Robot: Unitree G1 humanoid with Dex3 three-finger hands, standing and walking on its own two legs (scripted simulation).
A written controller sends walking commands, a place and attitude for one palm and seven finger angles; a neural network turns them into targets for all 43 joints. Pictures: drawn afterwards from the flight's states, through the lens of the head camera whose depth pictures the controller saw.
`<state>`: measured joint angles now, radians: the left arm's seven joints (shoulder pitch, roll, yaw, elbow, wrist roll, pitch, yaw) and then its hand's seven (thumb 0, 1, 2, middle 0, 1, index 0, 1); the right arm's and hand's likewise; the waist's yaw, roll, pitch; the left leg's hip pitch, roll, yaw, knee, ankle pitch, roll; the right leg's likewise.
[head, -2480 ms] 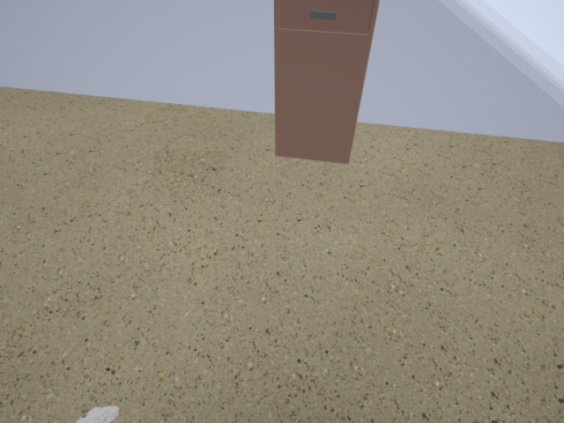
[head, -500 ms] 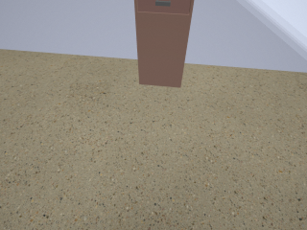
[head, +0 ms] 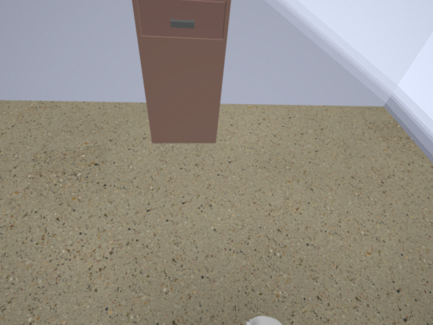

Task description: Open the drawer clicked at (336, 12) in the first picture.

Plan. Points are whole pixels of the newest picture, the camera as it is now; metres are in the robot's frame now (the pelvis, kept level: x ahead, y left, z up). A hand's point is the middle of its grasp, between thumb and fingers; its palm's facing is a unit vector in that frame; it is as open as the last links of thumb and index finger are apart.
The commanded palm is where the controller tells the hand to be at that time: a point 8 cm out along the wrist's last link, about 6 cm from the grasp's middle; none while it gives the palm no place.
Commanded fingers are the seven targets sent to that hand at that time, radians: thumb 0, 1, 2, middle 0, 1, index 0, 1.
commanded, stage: walk to a spot facing it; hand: left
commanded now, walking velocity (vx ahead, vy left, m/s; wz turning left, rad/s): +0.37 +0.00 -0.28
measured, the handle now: (182, 22) +1.31 +0.25 +0.02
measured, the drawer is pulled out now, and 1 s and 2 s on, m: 0.00 0.00 0.00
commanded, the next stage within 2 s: turn to face it in 0.90 s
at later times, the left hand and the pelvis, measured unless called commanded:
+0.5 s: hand (190, 242) +0.35 +0.08 -0.18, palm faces -0.14 -0.98 -0.13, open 7.3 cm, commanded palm none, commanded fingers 0.00 0.90 0.90 -0.20 -0.30 -0.20 -0.30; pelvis +0.23 -0.06 -0.02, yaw -7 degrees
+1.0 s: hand (173, 217) +0.43 +0.14 -0.19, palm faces -0.07 -0.99 -0.14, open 7.4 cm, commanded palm none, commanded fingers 0.00 0.90 0.90 -0.20 -0.30 -0.20 -0.30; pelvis +0.46 -0.03 -0.01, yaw -10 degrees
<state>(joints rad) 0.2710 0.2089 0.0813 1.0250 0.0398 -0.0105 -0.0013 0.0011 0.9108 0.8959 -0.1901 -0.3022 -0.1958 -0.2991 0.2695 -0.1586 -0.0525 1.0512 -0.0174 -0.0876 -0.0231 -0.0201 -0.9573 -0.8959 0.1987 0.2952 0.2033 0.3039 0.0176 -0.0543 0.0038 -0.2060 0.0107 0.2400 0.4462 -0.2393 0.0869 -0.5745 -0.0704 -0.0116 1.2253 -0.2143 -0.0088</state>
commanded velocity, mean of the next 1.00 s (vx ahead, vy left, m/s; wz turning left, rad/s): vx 0.33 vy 0.00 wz -0.15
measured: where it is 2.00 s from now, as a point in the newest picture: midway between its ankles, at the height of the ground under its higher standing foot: (224, 253)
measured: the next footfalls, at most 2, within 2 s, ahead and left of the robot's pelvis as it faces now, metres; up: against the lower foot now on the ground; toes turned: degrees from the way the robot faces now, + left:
right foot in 0.40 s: +0.29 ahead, -0.14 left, +0.00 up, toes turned -16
left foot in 0.86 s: +0.57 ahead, +0.06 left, +0.00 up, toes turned +4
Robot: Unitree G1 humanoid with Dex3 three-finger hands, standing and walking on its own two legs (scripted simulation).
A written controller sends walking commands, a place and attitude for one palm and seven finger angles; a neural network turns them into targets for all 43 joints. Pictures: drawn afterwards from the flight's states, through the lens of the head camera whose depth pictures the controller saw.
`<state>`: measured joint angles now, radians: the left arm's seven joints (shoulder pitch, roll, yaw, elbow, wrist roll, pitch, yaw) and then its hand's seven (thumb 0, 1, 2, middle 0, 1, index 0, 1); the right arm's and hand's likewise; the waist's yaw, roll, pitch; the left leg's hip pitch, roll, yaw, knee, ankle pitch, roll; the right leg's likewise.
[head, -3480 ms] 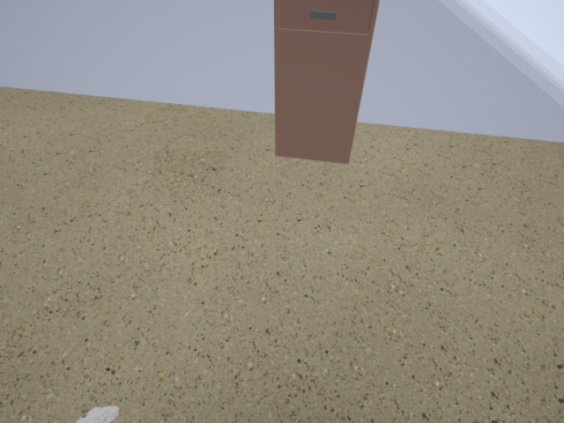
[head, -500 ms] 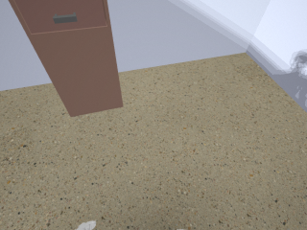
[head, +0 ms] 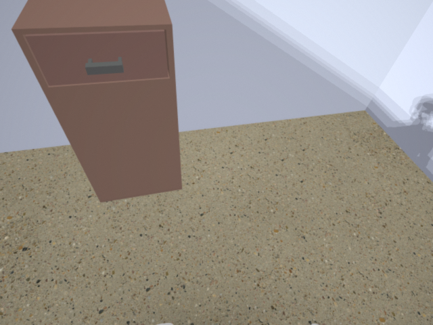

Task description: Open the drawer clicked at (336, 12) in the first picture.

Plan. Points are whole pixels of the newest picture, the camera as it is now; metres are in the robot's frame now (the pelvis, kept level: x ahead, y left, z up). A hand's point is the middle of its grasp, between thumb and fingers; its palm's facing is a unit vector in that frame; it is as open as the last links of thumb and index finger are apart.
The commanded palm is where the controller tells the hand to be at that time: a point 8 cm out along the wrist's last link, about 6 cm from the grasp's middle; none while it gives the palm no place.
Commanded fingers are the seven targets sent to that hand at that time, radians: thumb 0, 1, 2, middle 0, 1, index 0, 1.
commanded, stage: turn to face it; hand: left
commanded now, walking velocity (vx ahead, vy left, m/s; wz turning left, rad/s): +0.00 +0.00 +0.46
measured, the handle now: (105, 64) +0.79 +0.43 +0.03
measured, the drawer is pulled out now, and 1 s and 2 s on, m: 0.00 0.00 0.00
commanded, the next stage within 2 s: take the last steps up to it in 0.58 s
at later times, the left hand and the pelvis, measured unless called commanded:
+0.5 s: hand (138, 313) +0.16 +0.17 -0.15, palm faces +0.18 -0.95 -0.24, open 7.2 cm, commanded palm none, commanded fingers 0.00 0.90 0.90 -0.20 -0.30 -0.20 -0.30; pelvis +0.11 -0.02 +0.01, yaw +9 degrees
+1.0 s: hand out of the picture +0.11 +0.21 -0.16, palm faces +0.24 -0.95 -0.21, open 7.4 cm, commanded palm none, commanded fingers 0.00 0.90 0.90 -0.20 -0.30 -0.20 -0.30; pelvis +0.13 +0.02 +0.02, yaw +13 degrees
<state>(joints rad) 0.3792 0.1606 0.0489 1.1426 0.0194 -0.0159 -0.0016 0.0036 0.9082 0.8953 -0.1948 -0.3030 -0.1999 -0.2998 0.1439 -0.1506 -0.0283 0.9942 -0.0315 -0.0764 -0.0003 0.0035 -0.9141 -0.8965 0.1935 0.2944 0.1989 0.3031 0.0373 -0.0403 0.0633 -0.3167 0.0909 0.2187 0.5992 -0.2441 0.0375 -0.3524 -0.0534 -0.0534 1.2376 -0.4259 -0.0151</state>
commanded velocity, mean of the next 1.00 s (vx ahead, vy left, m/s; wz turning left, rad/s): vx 0.10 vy -0.01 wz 0.27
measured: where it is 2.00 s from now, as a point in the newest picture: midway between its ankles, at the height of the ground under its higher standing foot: (195, 289)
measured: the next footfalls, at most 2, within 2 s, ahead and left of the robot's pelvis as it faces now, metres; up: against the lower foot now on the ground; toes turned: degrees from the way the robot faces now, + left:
right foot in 0.26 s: +0.18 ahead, -0.14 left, +0.00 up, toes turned -5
left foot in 0.62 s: +0.15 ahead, +0.12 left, +0.00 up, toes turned +19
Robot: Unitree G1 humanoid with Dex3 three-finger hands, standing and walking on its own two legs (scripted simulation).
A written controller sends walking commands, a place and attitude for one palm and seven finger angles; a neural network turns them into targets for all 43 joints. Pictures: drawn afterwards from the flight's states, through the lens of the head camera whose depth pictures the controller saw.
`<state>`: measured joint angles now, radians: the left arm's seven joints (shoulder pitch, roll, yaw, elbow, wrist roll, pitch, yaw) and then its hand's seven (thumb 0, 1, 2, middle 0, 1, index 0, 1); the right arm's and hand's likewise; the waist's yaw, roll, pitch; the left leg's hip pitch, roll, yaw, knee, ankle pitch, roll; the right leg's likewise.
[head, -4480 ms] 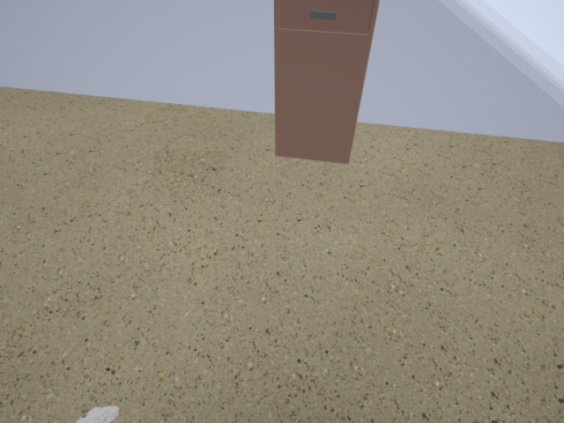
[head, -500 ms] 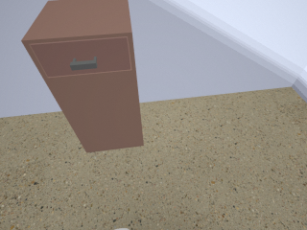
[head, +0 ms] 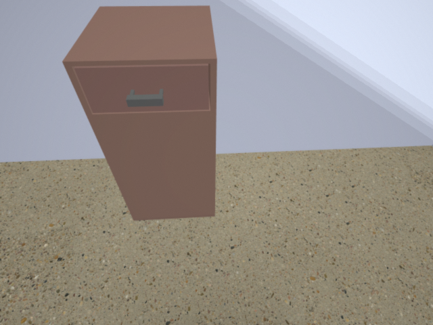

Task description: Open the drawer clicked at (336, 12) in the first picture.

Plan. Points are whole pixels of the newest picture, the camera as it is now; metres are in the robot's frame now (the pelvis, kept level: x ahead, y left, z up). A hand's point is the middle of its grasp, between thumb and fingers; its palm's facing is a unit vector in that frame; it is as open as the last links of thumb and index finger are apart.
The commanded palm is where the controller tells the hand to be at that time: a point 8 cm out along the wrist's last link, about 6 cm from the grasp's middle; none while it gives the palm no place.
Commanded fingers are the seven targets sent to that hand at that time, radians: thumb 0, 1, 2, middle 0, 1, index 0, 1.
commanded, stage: take the last steps up to it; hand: left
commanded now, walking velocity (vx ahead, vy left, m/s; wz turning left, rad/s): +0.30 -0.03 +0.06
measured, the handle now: (146, 96) +0.73 +0.25 +0.01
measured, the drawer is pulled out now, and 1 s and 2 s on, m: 0.00 0.00 0.00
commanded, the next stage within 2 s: come to a stop and stand still in 0.58 s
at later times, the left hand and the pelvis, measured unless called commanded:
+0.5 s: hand out of the picture +0.02 +0.13 -0.18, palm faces +0.19 -0.98 -0.12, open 7.4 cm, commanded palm none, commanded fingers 0.00 0.90 0.90 -0.20 -0.30 -0.20 -0.30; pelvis +0.14 +0.00 -0.01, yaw +4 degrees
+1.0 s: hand (148, 248) +0.33 +0.19 -0.17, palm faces +0.03 -0.96 -0.27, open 7.4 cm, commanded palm none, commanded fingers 0.00 0.90 0.90 -0.20 -0.30 -0.20 -0.30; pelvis +0.25 +0.00 -0.01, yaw +1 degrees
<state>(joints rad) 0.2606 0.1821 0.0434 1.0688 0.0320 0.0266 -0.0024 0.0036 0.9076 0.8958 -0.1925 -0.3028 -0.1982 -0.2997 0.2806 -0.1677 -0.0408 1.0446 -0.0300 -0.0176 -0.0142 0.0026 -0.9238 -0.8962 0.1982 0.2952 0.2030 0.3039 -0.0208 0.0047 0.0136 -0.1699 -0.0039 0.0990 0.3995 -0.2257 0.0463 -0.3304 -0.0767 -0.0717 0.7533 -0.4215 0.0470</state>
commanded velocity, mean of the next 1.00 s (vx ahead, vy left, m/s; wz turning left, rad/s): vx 0.07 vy -0.01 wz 0.01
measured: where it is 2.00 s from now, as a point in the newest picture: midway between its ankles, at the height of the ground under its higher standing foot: outside the picture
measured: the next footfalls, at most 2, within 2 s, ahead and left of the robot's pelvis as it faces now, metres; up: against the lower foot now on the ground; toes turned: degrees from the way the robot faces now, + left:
right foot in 0.08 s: +0.06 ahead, -0.13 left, +0.00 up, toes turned -6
left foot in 0.52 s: +0.26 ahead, +0.13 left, +0.00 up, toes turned +12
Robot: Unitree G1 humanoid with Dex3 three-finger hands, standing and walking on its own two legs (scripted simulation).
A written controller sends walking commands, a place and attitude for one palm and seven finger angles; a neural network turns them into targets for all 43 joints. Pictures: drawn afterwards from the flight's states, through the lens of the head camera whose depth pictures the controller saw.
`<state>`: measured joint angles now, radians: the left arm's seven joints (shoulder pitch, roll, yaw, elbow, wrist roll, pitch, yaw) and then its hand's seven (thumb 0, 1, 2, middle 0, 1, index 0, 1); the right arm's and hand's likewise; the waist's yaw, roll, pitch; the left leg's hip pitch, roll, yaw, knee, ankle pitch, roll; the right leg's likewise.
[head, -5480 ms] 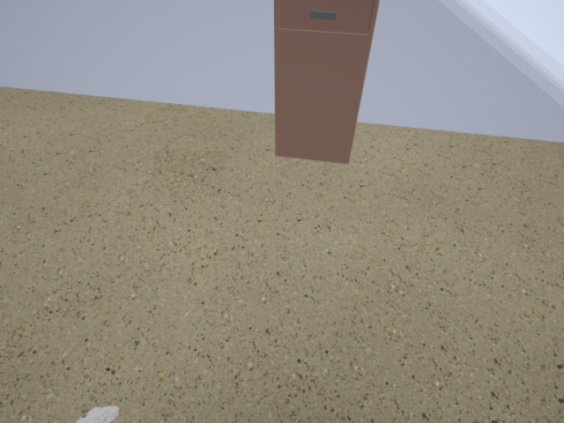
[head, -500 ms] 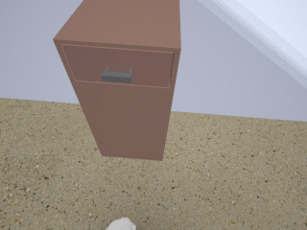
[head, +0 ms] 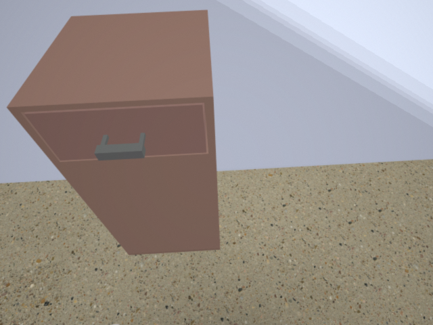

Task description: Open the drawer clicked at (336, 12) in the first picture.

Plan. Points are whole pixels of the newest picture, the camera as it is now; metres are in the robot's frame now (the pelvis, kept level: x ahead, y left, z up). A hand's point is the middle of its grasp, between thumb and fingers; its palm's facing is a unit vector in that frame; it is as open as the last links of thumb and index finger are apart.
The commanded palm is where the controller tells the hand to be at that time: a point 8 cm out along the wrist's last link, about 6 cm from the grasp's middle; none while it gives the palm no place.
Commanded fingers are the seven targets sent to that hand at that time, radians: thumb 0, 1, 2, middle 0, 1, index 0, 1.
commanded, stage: come to a stop and stand still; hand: left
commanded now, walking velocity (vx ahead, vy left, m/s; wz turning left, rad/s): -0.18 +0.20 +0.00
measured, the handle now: (122, 144) +0.48 +0.24 +0.03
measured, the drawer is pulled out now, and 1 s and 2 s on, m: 0.00 0.00 0.00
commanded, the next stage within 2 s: look again from close up in 1.22 s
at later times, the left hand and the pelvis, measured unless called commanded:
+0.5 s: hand out of the picture -0.03 +0.25 -0.18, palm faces +0.10 -0.97 -0.23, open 7.4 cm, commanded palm none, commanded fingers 0.00 0.90 0.90 -0.20 -0.30 -0.20 -0.30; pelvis -0.06 +0.04 +0.00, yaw +1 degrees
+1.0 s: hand out of the picture -0.07 +0.22 -0.16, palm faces +0.01 -0.98 -0.21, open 7.3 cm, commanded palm none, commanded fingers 0.00 0.90 0.90 -0.20 -0.30 -0.20 -0.30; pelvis -0.08 +0.05 +0.01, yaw +0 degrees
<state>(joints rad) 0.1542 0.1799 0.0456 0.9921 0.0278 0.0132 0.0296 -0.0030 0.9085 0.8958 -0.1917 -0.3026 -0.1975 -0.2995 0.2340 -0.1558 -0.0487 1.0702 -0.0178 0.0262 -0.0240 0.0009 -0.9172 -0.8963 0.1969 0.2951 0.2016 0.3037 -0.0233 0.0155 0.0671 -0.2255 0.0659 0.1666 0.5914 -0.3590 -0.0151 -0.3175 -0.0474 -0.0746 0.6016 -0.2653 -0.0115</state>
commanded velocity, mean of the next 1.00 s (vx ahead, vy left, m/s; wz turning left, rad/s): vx -0.01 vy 0.03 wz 0.00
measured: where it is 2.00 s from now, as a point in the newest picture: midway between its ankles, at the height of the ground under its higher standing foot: outside the picture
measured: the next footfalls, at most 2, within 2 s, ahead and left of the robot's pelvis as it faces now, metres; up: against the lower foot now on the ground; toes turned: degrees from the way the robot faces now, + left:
left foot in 0.44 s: -0.04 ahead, +0.16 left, +0.00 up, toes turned +3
right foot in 0.74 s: -0.07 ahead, -0.06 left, +0.00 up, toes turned -2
